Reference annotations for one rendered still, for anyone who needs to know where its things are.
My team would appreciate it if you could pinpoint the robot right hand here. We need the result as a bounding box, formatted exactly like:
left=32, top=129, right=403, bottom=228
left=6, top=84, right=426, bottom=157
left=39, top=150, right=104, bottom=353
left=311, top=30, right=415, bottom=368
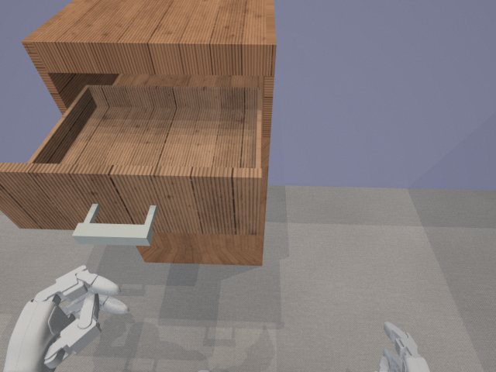
left=374, top=322, right=431, bottom=372

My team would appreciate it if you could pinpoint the cabinet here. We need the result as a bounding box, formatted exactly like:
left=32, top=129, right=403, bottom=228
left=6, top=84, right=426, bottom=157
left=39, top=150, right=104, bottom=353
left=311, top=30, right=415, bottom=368
left=21, top=0, right=277, bottom=266

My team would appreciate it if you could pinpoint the drawer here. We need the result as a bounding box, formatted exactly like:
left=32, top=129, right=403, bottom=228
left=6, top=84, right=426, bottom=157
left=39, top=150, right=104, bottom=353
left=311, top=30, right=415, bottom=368
left=0, top=85, right=262, bottom=236

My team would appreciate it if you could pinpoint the robot left hand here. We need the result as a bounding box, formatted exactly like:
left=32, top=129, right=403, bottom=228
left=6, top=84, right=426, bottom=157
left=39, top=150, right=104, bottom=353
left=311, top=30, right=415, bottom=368
left=3, top=265, right=129, bottom=372

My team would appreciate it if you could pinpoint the handle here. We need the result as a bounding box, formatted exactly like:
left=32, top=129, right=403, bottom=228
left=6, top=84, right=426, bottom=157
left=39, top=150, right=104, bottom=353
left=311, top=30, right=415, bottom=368
left=72, top=204, right=157, bottom=246

